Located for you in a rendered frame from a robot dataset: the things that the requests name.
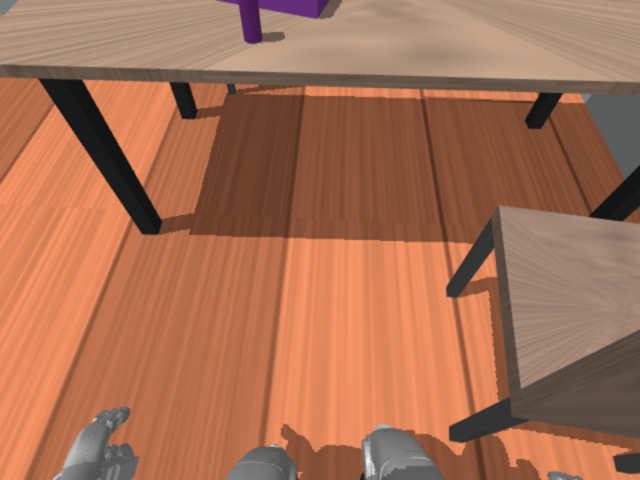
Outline left robot hand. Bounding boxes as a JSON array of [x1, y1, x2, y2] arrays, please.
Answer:
[[62, 407, 140, 480]]

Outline left robot arm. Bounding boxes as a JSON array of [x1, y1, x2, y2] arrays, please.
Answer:
[[52, 463, 103, 480]]

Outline table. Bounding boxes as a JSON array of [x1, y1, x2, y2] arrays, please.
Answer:
[[0, 0, 640, 235]]

